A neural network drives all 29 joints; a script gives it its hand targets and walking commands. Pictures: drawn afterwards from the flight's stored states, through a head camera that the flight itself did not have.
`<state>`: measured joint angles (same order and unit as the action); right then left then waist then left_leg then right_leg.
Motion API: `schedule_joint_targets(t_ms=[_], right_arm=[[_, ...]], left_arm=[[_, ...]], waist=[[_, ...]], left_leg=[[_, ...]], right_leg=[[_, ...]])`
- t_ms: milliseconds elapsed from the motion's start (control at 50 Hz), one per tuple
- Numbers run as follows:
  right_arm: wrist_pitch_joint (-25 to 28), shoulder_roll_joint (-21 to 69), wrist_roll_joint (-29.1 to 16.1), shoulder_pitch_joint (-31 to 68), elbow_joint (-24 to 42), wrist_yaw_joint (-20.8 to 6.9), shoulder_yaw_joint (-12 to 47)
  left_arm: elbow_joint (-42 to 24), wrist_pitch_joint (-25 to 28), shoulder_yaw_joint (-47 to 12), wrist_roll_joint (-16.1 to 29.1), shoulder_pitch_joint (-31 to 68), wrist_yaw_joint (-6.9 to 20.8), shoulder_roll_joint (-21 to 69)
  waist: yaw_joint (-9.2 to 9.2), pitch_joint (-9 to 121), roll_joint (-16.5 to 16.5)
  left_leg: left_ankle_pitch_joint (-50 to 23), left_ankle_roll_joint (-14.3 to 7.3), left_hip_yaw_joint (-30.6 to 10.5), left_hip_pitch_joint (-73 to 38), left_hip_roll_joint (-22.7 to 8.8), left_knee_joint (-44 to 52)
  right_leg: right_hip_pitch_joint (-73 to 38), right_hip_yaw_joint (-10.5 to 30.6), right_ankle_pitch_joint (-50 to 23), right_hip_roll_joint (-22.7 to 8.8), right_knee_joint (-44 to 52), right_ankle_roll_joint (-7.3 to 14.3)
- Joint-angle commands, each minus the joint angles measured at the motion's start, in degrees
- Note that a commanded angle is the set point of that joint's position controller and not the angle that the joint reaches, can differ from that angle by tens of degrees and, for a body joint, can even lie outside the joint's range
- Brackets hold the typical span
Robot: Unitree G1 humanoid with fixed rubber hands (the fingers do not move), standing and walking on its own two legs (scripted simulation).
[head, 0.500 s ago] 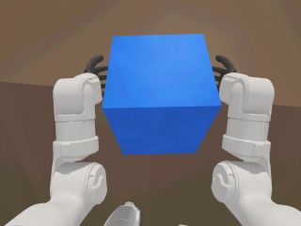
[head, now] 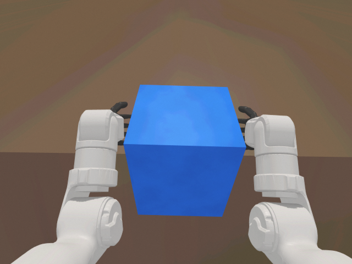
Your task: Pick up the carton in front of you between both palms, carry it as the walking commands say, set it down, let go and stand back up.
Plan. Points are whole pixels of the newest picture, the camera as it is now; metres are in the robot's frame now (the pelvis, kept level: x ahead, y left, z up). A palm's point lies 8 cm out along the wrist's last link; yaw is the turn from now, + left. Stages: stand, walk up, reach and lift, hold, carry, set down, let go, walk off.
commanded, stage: carry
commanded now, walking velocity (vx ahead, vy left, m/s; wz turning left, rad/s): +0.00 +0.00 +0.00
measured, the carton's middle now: (181, 152) +0.36 +0.00 +0.07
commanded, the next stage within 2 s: none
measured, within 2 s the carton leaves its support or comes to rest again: neither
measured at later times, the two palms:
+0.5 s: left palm (114, 143) +0.33 +0.14 +0.14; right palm (260, 149) +0.32 -0.16 +0.14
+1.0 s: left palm (110, 155) +0.29 +0.14 +0.14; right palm (264, 161) +0.28 -0.16 +0.14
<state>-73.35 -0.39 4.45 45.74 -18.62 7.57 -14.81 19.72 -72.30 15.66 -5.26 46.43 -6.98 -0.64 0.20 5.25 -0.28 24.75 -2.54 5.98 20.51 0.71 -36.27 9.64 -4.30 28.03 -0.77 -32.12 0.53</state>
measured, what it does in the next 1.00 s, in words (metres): shifts its weight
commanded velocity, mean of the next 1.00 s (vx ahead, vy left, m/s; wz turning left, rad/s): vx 0.00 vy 0.00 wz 0.00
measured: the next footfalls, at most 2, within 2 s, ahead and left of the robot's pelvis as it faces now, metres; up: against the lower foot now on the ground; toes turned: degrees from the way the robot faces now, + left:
none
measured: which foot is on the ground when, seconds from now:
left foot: down 0.00-1.00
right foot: down 0.00-1.00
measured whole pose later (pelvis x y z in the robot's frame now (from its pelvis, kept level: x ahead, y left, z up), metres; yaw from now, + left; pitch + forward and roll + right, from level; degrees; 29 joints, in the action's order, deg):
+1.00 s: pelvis -0.06 +0.00 +0.00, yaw -1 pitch -1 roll +1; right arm -70.6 -0.7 3.0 41.0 -18.5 7.5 -11.5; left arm 18.8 -69.8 12.0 -3.4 41.2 -6.9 -1.3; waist 0.3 4.6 -0.6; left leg 18.5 -2.5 6.7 19.7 0.1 -32.6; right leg 8.8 -3.7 24.8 -0.1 -28.1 1.3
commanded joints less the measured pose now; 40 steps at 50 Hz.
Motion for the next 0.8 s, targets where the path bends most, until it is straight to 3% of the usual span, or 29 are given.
schedule_joint_targets(t_ms=[0, 120, 180, 300, 580, 780], right_arm=[[3.45, 67.26, -24.63, 43.69, 6.37, -14.42, 29.97], [4.78, 65.93, -25.32, 40.36, 10.63, -13.07, 32.63], [4.83, 65.23, -25.37, 39.28, 11.59, -13.08, 33.53], [4.87, 64.27, -25.20, 37.32, 10.41, -13.65, 33.68], [5.28, 63.91, -24.64, 38.13, 7.43, -13.89, 31.67], [5.12, 63.90, -24.41, 38.43, 7.22, -13.63, 31.01]], left_arm=[[-6.24, 2.37, -29.64, 25.07, 42.11, 14.76, 67.54], [-11.98, 3.46, -33.38, 26.98, 40.76, 13.61, 66.83], [-12.90, 3.62, -34.28, 26.89, 39.15, 13.47, 66.06], [-11.22, 3.62, -34.21, 26.05, 36.47, 13.61, 64.83], [-7.73, 4.09, -31.92, 25.36, 36.83, 13.76, 64.34], [-7.78, 3.95, -31.61, 25.76, 37.65, 13.65, 64.59]], waist=[[-0.48, 24.58, -1.41], [-0.46, 25.00, -1.75], [-0.38, 24.25, -1.38], [-0.28, 22.67, -0.35], [-0.14, 18.36, -0.40], [-0.06, 18.22, -0.27]], left_leg=[[-33.82, -2.52, -5.82, -13.16, -6.54, -0.47], [-26.87, -2.84, -6.06, -11.89, -6.54, -0.99], [-27.29, -2.85, -6.26, -13.31, -6.75, -0.40], [-29.37, -3.02, -7.02, -13.96, -7.56, 0.72], [-21.01, -2.64, -7.27, -12.42, -7.59, 5.09], [-17.94, -2.46, -7.47, -12.28, -7.66, 6.66]], right_leg=[[-7.49, 4.18, -42.50, -6.93, -0.03, 1.41], [-9.93, 4.75, -40.68, -7.32, 0.80, 1.90], [-7.81, 4.84, -37.20, -7.17, 1.11, 2.02], [-6.28, 4.56, -30.77, -6.30, 2.42, 1.76], [-3.23, 5.24, -19.98, -6.16, 6.58, 2.00], [-1.90, 5.68, -16.13, -6.10, 7.91, 2.20]])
